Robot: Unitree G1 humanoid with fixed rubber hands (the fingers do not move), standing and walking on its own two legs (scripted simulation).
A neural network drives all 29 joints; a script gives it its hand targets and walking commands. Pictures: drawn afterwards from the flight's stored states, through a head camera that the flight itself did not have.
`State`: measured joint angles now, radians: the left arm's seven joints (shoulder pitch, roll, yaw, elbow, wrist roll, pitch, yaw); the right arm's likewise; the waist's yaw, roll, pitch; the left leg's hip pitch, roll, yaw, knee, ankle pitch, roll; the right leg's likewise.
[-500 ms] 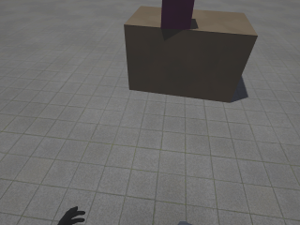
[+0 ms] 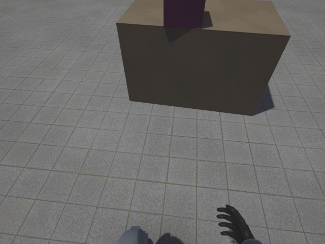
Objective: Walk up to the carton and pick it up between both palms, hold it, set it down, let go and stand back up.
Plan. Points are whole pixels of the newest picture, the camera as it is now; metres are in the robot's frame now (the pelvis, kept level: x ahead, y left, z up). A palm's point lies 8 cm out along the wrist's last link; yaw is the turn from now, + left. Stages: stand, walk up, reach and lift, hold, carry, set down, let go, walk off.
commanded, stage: walk up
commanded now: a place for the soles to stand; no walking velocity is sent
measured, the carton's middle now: (183, 0) +1.49 -0.02 +0.05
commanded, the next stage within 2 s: none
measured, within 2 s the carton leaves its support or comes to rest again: neither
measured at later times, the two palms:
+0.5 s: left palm (120, 137) +0.48 +0.20 -0.08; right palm (249, 227) +0.22 -0.20 -0.10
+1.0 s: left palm (115, 128) +0.53 +0.23 -0.09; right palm (238, 115) +0.62 -0.24 -0.09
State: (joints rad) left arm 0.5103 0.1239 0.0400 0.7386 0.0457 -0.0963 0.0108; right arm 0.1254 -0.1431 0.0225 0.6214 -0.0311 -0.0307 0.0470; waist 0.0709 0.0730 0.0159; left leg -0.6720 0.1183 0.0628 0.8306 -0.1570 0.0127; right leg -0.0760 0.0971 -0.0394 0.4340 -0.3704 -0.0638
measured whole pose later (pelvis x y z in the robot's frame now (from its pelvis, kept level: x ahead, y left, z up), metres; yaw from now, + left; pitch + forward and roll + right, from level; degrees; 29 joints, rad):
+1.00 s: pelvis +0.47 -0.01 +0.01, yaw -5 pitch +0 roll -1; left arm 0.41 0.16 0.06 0.72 0.04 -0.11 0.03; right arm 0.17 -0.20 -0.04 0.63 -0.04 -0.01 0.04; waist 0.06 0.07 0.02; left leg -0.66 0.08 0.00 1.05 -0.25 -0.04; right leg -0.19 -0.02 -0.20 0.50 -0.32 -0.05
